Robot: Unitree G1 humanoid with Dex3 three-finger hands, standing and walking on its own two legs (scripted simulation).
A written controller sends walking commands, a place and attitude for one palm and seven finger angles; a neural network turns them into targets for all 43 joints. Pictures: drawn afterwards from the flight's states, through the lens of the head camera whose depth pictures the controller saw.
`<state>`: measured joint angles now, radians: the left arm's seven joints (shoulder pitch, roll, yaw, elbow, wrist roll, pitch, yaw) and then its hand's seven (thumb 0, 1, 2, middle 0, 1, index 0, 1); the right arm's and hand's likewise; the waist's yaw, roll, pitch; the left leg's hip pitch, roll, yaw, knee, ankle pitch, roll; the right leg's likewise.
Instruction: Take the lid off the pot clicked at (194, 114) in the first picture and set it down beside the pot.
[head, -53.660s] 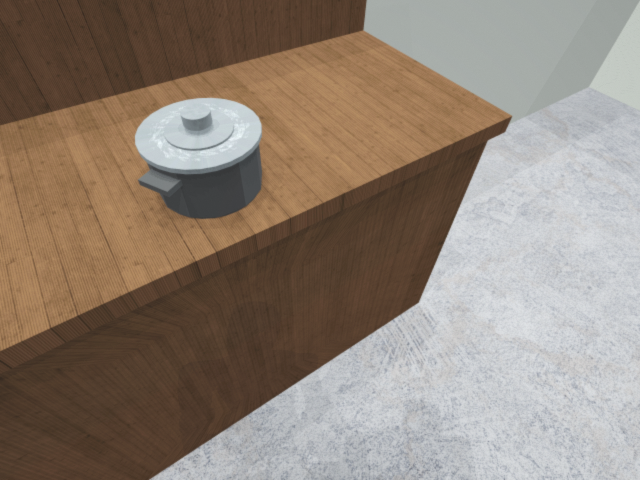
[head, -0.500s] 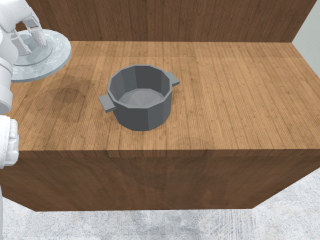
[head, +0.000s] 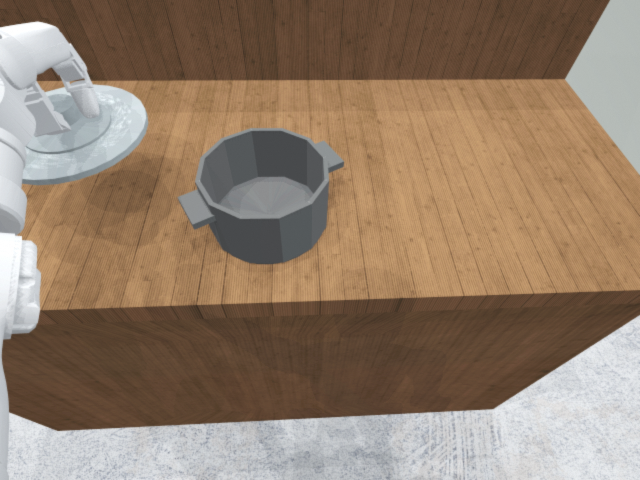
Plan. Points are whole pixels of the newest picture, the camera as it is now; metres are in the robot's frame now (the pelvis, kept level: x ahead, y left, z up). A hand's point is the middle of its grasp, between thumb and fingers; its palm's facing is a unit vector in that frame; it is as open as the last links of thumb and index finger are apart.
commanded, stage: lower the lid onto the table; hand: left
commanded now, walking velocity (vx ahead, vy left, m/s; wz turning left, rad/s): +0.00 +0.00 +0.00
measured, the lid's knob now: (58, 111) +0.51 +0.29 +0.19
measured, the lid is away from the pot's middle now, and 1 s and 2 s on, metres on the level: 0.24 0.24 0.26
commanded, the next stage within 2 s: open the fingers wide in 1.80 s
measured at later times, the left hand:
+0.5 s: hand (50, 145) +0.46 +0.29 +0.18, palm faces -0.37 -0.14 -0.92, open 6.2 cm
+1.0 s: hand (76, 158) +0.48 +0.28 +0.14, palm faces -0.43 -0.15 -0.89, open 6.1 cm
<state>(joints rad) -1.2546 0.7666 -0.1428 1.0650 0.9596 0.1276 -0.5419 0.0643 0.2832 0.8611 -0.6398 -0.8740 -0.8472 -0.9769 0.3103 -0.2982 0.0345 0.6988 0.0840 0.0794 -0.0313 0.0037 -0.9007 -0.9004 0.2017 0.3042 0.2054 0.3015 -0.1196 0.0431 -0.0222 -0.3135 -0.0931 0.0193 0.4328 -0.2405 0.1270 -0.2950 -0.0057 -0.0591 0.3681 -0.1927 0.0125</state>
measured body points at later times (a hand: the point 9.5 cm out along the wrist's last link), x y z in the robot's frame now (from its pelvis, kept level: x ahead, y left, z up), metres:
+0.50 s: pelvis +0.00 +0.00 +0.00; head +0.05 +0.00 +0.45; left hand +0.48 +0.29 +0.23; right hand +0.07 -0.28 -0.12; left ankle -0.02 +0.03 -0.74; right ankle -0.01 -0.14 -0.74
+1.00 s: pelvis +0.00 +0.00 +0.00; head +0.07 +0.01 +0.44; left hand +0.50 +0.28 +0.19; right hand +0.02 -0.28 -0.12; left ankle -0.02 +0.03 -0.74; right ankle -0.01 -0.14 -0.74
